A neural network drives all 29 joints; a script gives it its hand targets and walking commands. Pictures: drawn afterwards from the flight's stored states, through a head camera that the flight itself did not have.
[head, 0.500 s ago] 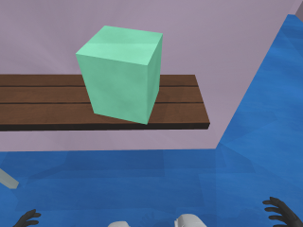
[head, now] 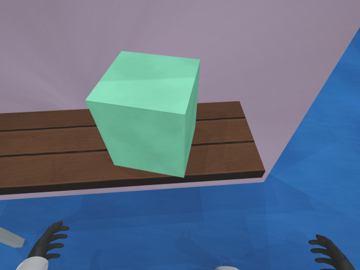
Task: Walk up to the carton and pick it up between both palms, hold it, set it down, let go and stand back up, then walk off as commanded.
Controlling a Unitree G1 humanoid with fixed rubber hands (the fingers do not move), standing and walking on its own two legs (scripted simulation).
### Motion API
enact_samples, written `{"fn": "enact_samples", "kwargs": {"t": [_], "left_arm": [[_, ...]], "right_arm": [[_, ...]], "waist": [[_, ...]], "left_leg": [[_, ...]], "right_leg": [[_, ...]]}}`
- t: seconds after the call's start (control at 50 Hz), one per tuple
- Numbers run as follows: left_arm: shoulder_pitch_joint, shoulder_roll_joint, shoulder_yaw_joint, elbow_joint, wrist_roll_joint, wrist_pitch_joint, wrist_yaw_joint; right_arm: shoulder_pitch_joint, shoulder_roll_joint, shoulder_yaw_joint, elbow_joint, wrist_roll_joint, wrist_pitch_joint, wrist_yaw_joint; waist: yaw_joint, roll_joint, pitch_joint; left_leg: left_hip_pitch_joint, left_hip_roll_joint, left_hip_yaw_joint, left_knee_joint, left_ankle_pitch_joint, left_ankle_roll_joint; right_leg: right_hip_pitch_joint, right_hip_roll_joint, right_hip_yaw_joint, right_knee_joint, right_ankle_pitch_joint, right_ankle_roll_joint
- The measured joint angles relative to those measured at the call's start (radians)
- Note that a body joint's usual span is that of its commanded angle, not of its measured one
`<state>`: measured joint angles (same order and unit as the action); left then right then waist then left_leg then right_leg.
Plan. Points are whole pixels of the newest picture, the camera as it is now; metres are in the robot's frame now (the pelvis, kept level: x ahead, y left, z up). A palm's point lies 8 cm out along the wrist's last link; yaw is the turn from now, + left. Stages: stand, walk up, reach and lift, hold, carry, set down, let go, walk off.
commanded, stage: walk up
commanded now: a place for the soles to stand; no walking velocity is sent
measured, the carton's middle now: (153, 116) +0.48 +0.09 +0.05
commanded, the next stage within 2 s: none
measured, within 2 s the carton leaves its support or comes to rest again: neither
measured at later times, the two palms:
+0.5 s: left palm out of the picture +0.08 +0.31 -0.09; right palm out of the picture +0.08 -0.33 -0.09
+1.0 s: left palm out of the picture +0.13 +0.38 -0.09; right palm out of the picture +0.09 -0.26 -0.08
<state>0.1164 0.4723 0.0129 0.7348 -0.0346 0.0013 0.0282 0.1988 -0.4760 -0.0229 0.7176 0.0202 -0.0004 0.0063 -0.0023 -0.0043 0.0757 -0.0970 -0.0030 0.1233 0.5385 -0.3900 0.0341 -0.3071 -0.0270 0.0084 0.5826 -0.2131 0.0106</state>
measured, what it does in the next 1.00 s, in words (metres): steps on the spot: left foot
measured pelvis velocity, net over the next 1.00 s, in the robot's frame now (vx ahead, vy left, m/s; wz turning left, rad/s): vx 0.02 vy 0.06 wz -0.02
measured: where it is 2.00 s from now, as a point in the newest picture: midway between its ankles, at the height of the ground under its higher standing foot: outside the picture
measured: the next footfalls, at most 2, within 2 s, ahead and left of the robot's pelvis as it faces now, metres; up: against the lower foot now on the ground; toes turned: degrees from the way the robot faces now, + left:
left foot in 0.82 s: +0.06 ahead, +0.17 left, +0.00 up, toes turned +3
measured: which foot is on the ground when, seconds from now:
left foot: down 0.00-0.56, up 0.58-0.80, down 0.82-1.00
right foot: down 0.00-1.00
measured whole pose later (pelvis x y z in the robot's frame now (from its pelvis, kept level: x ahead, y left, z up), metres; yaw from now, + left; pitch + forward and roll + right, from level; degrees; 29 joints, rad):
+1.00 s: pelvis +0.02 +0.06 +0.00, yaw -1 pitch -4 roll +0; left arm 0.25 0.43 0.06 0.81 0.00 0.01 0.02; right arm 0.26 -0.40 -0.05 0.77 -0.01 0.01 0.01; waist -0.03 -0.03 0.07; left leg -0.17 0.03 0.07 0.57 -0.33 0.00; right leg -0.31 0.01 0.08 0.74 -0.41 0.00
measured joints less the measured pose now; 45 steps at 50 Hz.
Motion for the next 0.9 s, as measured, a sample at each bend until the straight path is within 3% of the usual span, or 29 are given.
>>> {"fn": "enact_samples", "kwargs": {"t": [0.12,0.5,0.56,0.6,0.68,0.76,0.82,0.84,0.9], "left_arm": [[-0.009,-0.013,-0.001,0.098,0.005,0.012,-0.001],[-0.006,-0.074,0.011,0.299,0.013,0.002,-0.008],[0.026,-0.075,0.034,0.273,0.04,-0.004,0.009],[0.057,-0.068,0.05,0.249,0.061,-0.009,0.023],[0.112,-0.045,0.071,0.201,0.079,-0.017,0.043],[0.142,-0.018,0.079,0.153,0.087,0.0,0.032],[0.138,-0.002,0.077,0.122,0.075,0.015,0.016],[0.133,0.0,0.074,0.118,0.065,0.019,0.013],[0.136,-0.014,0.067,0.096,0.041,0.03,0.007]], "right_arm": [[-0.042,0.008,-0.007,0.073,-0.002,0.015,0.003],[-0.08,0.07,-0.013,0.283,-0.005,0.01,0.008],[-0.059,0.06,-0.04,0.254,-0.035,0.023,0.025],[-0.038,0.051,-0.061,0.218,-0.049,0.035,0.037],[0.009,0.029,-0.089,0.145,-0.064,0.045,0.051],[0.064,0.02,-0.089,0.104,-0.051,0.053,0.061],[0.099,0.021,-0.081,0.09,-0.04,0.045,0.048],[0.102,0.029,-0.076,0.092,-0.042,0.04,0.04],[0.104,0.06,-0.053,0.08,-0.048,0.03,0.016]], "waist": [[0.004,-0.015,0.0],[0.018,0.008,-0.005],[0.009,0.022,-0.012],[0.007,0.027,-0.015],[0.011,0.035,0.005],[0.017,0.026,0.012],[0.016,0.008,0.014],[0.014,-0.007,0.02],[-0.017,-0.022,0.005]], "left_leg": [[0.03,0.003,0.012,-0.033,0.013,0.0],[0.077,0.015,0.024,-0.151,0.092,-0.019],[0.032,0.024,0.006,-0.062,-0.03,0.001],[-0.046,0.011,-0.05,0.083,-0.135,0.009],[-0.196,0.012,-0.134,0.322,-0.138,-0.011],[-0.212,0.044,-0.138,0.23,-0.111,-0.022],[-0.137,0.045,-0.109,0.033,0.061,-0.03],[-0.13,0.033,-0.096,0.038,0.11,-0.041],[-0.12,0.028,-0.086,0.063,0.081,-0.04]], "right_leg": [[0.031,0.003,0.003,-0.041,0.012,0.011],[0.075,0.02,0.005,-0.158,0.09,-0.011],[0.059,0.028,-0.004,-0.133,0.058,-0.028],[0.044,0.033,0.002,-0.125,0.054,-0.042],[0.044,0.02,0.011,-0.139,0.061,-0.039],[0.047,-0.016,0.014,-0.118,0.048,-0.008],[0.012,-0.041,0.029,-0.008,-0.034,0.0],[-0.003,-0.042,0.055,0.05,-0.103,-0.008],[-0.047,0.018,0.108,0.23,-0.252,-0.012]]}}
